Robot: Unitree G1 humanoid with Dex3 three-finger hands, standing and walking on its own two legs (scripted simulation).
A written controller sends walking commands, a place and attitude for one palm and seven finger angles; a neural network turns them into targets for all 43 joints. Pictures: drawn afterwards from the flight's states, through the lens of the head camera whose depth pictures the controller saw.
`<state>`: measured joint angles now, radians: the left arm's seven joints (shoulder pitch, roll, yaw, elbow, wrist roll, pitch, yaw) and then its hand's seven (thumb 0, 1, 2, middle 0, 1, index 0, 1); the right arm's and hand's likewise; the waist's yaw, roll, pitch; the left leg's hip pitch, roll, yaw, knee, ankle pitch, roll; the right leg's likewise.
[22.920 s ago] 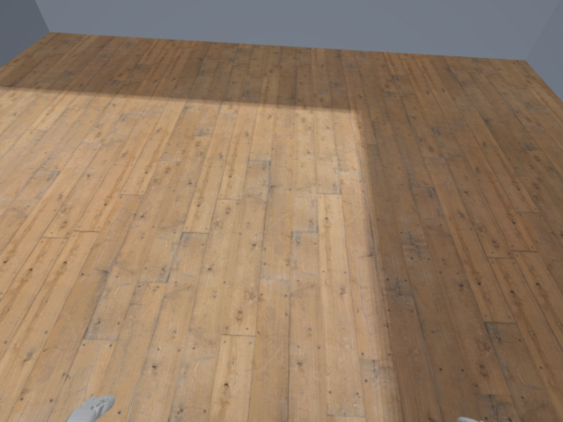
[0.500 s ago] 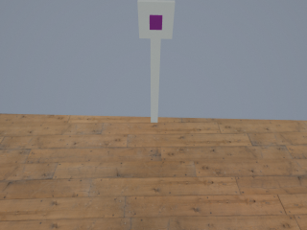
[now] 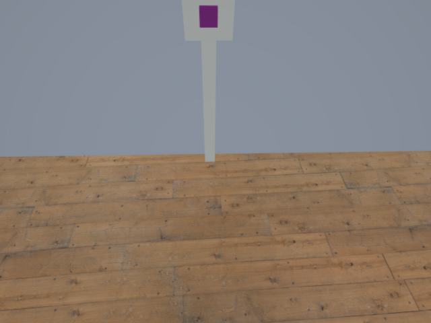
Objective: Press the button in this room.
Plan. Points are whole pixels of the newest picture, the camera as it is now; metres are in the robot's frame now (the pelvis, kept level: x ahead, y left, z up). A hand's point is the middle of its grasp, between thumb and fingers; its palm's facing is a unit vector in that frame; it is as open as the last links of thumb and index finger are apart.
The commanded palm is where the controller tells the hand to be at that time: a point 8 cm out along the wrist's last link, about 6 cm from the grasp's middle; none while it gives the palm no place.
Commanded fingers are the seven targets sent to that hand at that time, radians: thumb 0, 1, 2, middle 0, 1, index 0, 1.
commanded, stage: walk to a spot facing it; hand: left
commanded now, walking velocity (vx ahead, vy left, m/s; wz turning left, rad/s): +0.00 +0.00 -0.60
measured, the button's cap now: (208, 16) +1.05 +0.10 +0.09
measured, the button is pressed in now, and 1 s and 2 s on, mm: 0 0 0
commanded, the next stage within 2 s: turn to face it in 1.50 s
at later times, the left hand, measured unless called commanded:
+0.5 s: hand out of the picture +0.05 +0.13 -0.15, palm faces -0.16 -0.96 -0.25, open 7.4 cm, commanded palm none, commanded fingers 0.00 0.90 0.90 -0.20 -0.30 -0.20 -0.30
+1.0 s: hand (159, 254) +0.30 +0.17 -0.19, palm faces -0.41 -0.89 -0.20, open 7.4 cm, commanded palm none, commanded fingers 0.00 0.90 0.90 -0.20 -0.30 -0.20 -0.30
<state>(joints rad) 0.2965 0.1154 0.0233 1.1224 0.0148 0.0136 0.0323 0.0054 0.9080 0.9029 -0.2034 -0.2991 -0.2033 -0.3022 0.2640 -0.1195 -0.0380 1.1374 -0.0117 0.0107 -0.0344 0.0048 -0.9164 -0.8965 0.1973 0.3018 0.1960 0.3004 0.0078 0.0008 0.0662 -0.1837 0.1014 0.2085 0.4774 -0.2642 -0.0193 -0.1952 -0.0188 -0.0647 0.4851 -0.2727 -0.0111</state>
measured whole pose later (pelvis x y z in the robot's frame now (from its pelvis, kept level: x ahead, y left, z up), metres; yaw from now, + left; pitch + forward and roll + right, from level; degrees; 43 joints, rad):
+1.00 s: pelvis +0.23 -0.02 -0.01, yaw -31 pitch -1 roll -2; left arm 0.34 0.23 0.08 1.06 0.02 0.00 0.00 0.01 0.91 0.90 -0.20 -0.30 -0.20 -0.30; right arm 0.12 -0.15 -0.01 0.92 -0.02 -0.06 0.00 0.00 -0.91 -0.90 0.20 0.30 0.20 0.30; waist 0.05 -0.03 0.11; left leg -0.33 0.07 0.18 0.62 -0.27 0.05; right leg -0.38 0.01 0.02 1.26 -0.45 0.00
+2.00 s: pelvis +0.30 -0.08 -0.01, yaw -45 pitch -1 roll -1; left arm 0.19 0.21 0.04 0.99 0.01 0.02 0.03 0.01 0.91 0.90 -0.20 -0.30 -0.21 -0.30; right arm 0.22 -0.17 -0.03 1.00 -0.02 0.04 0.01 0.00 -0.91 -0.90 0.20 0.30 0.19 0.30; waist 0.01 -0.04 0.04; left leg -0.28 0.02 0.07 0.62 -0.32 0.03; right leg -0.29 -0.05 -0.15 0.70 -0.41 0.01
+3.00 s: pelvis +0.20 -0.04 -0.01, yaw -10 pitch +1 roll +0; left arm 0.21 0.29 0.07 0.97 0.01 0.08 0.02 0.01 0.91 0.90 -0.20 -0.30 -0.20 -0.30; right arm 0.12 -0.22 -0.05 0.90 -0.02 0.02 0.02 0.00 -0.91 -0.90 0.20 0.30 0.20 0.30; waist 0.02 -0.05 0.10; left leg -0.26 0.02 0.03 0.57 -0.33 0.01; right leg -0.45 -0.12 -0.09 1.06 -0.50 0.09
